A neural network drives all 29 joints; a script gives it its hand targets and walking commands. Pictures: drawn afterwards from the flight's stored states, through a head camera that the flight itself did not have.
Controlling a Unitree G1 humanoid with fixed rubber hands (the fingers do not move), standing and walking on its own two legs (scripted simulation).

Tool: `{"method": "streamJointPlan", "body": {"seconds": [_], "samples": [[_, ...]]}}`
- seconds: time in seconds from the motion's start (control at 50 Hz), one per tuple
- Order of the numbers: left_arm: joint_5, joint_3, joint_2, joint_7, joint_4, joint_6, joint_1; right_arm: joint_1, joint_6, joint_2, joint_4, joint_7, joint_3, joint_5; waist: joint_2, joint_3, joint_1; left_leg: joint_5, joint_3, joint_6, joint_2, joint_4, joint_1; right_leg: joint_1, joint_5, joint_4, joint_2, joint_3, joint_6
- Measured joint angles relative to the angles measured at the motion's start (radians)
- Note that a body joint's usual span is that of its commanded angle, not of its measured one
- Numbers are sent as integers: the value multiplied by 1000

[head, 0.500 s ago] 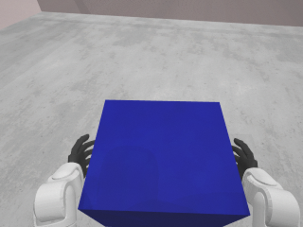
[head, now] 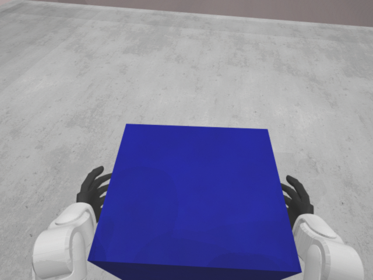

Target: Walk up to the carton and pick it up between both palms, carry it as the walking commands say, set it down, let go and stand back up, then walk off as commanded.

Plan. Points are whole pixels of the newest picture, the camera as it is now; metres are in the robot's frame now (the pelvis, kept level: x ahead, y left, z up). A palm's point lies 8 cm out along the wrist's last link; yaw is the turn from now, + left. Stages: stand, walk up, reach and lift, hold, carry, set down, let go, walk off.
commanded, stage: carry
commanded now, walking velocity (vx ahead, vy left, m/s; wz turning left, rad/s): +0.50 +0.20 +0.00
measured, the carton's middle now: (192, 207) +0.26 -0.01 +0.02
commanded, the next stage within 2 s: none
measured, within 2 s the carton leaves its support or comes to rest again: neither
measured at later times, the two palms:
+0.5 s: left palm (78, 103) +0.51 +0.29 +0.10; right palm (220, 93) +0.58 -0.09 +0.08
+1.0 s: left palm (91, 44) +0.87 +0.36 +0.09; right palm (194, 49) +0.86 -0.03 +0.08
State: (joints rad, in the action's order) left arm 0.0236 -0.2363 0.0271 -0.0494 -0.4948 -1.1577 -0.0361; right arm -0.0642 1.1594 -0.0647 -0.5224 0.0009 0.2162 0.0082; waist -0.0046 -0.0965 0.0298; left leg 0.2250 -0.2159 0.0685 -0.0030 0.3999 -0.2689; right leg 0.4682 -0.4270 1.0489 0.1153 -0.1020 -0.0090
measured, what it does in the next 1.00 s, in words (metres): walks ahead: right foot, then left foot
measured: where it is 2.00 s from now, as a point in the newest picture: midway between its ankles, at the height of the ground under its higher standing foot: (138, 134)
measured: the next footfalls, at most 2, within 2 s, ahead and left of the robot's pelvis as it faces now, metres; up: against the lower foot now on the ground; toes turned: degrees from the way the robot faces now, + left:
right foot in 0.22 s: +0.28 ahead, -0.07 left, +0.00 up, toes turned -9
left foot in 0.60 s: +0.52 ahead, +0.24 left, +0.00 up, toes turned +12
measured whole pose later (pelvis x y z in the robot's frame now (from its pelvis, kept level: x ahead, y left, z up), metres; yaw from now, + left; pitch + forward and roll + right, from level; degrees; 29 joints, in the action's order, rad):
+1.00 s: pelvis +0.64 +0.17 -0.01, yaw +2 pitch +4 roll +0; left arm -0.01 -0.20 0.03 -0.05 -0.56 -1.15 -0.07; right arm -0.06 1.16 -0.02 -0.57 0.01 0.20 0.02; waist 0.04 -0.12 0.04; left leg 0.41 -0.19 0.05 -0.03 0.33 0.02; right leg 0.46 -0.22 0.54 0.05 -0.21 0.03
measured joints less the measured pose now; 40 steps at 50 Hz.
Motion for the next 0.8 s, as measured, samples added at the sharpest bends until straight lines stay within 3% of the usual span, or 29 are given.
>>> {"method": "streamJointPlan", "body": {"seconds": [0.1,0.2,0.24,0.26,0.3,0.34,0.42,0.52,0.6,0.64,0.7,0.74,0.8], "samples": [[-16,13,21,-6,-32,27,-18,-13,-19,28,-27,12,-2,13,23,-13,20,37,5,5,-21,-116,143,71,93,-280,-23,-57,10],[-25,29,11,2,-61,15,-31,4,0,54,-34,12,-17,20,46,-26,15,164,22,-9,-30,-88,263,21,199,-487,-59,-113,28],[-28,36,15,9,-40,9,-13,14,10,71,-26,12,-16,18,60,-31,7,248,32,-20,-10,70,242,-22,275,-502,-67,-128,69],[-33,41,21,15,-19,7,-3,19,15,85,-10,13,-17,18,66,-35,-4,230,50,-33,1,232,183,-28,249,-468,-60,-137,79],[-35,42,31,28,10,-3,2,35,26,106,29,14,-20,22,58,-37,-27,201,126,-48,-10,571,29,-66,175,-460,-45,-140,73],[-34,31,36,36,10,-5,-16,48,28,100,57,18,-25,17,48,-32,-55,136,159,-53,-2,713,-82,-132,166,-521,-38,-133,47],[-10,2,36,37,-20,13,-45,51,4,54,50,34,-19,-2,18,-9,-96,68,157,-75,45,540,-197,-267,174,-665,-7,-112,9],[11,2,27,30,-65,32,-37,31,-20,50,-21,34,-20,0,8,26,-97,-37,104,-85,55,196,-237,-406,139,-758,43,-116,-54],[7,7,16,24,-96,18,-32,35,-7,53,-51,28,-22,7,15,32,-80,-97,38,-57,39,27,-151,-458,13,-638,84,-93,-100],[2,6,-15,15,-70,5,-14,50,-9,30,-15,17,-27,-3,-8,32,-51,-109,18,-25,24,114,-153,-369,-52,-367,113,-30,-72],[0,11,-40,4,-18,-10,-3,39,7,2,12,3,-22,-15,-8,29,-21,-11,11,-6,20,118,-102,-165,-76,26,46,45,-22],[-3,8,-21,-2,-9,-7,-4,11,5,-6,-2,1,-10,-12,-5,21,-9,-14,9,-12,13,51,-44,-66,-20,78,18,32,-6],[-12,7,11,-10,-14,13,-11,-16,-9,-1,-22,5,5,0,4,8,5,-8,8,-2,0,-52,48,23,39,-30,-1,-5,2]]}}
